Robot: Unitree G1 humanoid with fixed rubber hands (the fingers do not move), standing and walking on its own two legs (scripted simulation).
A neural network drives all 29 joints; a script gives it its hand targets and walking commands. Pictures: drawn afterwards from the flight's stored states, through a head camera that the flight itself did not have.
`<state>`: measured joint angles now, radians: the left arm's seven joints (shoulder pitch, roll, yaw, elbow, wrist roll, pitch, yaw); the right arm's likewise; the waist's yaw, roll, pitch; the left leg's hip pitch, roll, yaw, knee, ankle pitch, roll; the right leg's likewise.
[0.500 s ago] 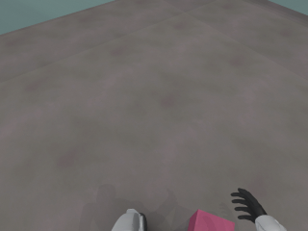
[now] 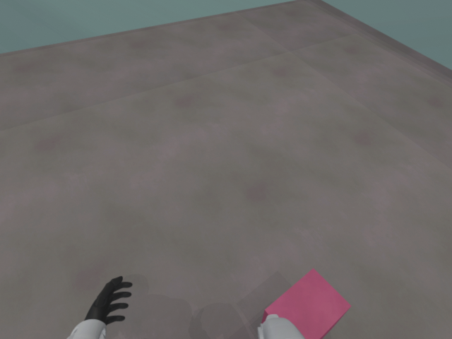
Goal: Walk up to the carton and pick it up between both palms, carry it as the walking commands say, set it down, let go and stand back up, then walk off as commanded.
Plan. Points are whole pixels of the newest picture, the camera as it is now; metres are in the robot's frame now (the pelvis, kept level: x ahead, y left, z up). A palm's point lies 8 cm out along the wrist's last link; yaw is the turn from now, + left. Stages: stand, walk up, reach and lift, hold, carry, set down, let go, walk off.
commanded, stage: walk off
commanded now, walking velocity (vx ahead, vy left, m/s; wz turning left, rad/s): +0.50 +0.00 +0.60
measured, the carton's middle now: (301, 320) +0.24 -0.34 -0.65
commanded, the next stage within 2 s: none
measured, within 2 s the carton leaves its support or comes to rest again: rests again in 0.74 s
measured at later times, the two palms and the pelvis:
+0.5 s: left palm out of the picture +0.18 +0.23 -0.12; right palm (318, 209) +0.41 -0.28 -0.12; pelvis +0.23 -0.04 -0.01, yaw +20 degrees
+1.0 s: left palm (27, 252) +0.37 +0.39 -0.13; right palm (229, 146) +0.64 -0.09 -0.12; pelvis +0.45 +0.11 -0.01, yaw +37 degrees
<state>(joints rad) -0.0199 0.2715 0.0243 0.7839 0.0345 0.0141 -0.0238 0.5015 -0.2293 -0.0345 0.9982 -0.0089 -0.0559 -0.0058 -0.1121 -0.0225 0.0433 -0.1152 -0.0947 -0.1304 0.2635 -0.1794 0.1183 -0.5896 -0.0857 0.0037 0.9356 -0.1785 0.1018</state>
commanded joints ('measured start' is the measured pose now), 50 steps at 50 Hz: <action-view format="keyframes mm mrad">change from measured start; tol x32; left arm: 1 -89 71 21 -87 -12 -19 3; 9 -195 24 7 -166 -27 -56 3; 15 393 254 72 -38 1 -75 60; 50 243 81 35 -39 0 -17 -1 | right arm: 1 96 -154 -31 -29 -5 -13 -11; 33 -598 -62 6 -289 -36 40 100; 39 -80 -357 -84 -158 0 48 30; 50 -232 -194 -44 -130 2 -1 11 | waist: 1 30 118 -21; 13 188 160 -110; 16 168 -230 -240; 32 195 -121 30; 39 -40 226 -376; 50 121 94 -37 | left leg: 1 171 264 -300 -42 253 26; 12 1 167 -283 242 701 -20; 14 -249 95 -189 577 330 -75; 15 -473 15 -88 798 -404 -88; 17 -558 130 -7 969 -260 -87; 34 -362 96 286 326 -55 -75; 38 465 324 -99 220 -135 102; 39 466 511 -467 80 -38 156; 44 18 285 -66 40 439 70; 50 -92 254 -99 -65 140 89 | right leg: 1 -141 0 15 -56 28 -5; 8 -95 75 -46 -256 -32 -23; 13 577 94 -2 -514 64 -69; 15 951 -367 428 -557 -107 -136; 17 650 -402 620 -722 -513 -250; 36 620 -217 -263 -363 843 -133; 37 463 -211 -269 -121 777 -105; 39 -82 -20 -145 421 -379 -16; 50 11 -86 -54 27 -7 32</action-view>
